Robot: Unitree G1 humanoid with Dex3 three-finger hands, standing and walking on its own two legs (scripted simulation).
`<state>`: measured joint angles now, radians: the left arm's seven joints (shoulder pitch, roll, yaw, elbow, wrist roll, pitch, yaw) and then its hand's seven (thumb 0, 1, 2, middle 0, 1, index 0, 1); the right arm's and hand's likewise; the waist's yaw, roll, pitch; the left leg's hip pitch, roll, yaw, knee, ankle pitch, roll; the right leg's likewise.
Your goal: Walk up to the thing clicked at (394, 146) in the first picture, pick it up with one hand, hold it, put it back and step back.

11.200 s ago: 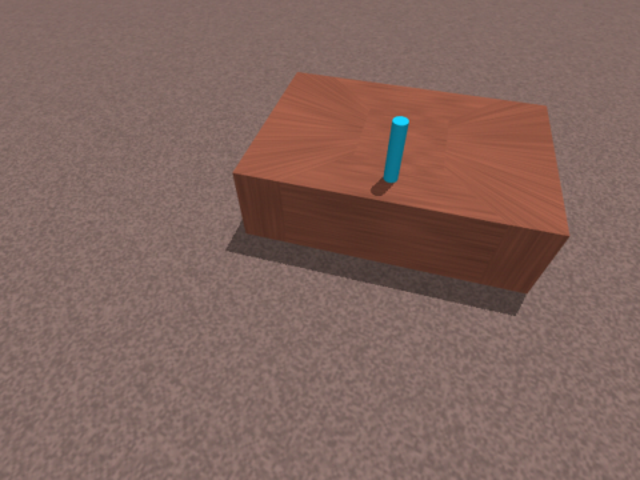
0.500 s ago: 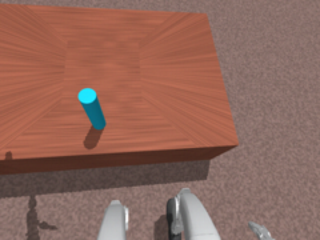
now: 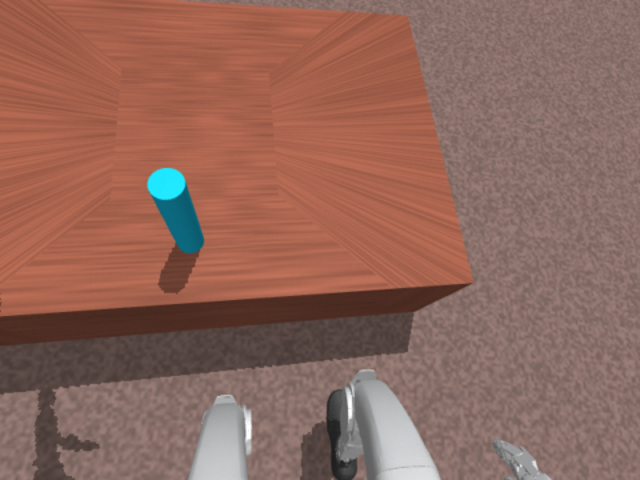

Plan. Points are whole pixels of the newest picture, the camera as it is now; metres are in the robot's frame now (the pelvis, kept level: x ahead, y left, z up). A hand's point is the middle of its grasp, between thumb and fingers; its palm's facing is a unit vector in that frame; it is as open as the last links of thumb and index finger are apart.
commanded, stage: go down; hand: left
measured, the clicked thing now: (180, 217) +0.51 +0.18 -0.22
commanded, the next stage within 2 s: none
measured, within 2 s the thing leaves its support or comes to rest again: neither
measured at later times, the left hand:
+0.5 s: hand out of the picture +0.44 +0.39 +0.05, palm faces +0.19 -0.98 -0.07, open 17.2 cm
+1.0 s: hand out of the picture +0.43 +0.39 +0.05, palm faces +0.19 -0.98 -0.04, open 17.2 cm
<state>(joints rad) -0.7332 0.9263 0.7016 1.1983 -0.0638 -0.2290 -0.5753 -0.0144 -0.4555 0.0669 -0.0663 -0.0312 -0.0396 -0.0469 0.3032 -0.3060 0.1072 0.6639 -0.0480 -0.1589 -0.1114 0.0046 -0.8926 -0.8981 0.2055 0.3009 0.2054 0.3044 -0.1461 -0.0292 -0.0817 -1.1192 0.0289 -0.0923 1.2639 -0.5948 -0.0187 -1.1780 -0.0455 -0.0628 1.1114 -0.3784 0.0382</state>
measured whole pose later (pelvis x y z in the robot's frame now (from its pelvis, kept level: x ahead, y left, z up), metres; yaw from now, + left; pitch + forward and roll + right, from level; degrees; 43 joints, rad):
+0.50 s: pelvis +0.00 +0.00 +0.00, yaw +0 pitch +26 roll -5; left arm -0.77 0.96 0.73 1.20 -0.07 -0.23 -0.60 -0.01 -0.47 0.08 -0.06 -0.04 -0.03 -0.06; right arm 0.31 -0.31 0.12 0.65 -0.05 -0.15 -0.11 0.00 -0.89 -0.90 0.21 0.30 0.21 0.30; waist -0.16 -0.02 -0.08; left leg -1.14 0.03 -0.10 1.28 -0.59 -0.02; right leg -1.20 -0.05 -0.06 1.12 -0.38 0.04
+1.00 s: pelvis +0.00 +0.00 -0.01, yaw +0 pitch +27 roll -4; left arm -0.74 0.94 0.74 1.17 -0.12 -0.27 -0.63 -0.02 -0.46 0.07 -0.06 -0.04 -0.04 -0.06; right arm 0.29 -0.31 0.12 0.67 -0.04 -0.15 -0.12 0.00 -0.89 -0.90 0.21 0.30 0.21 0.30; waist -0.15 -0.03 -0.09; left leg -1.16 0.03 -0.10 1.29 -0.60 -0.03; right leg -1.22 -0.05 -0.07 1.14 -0.39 0.03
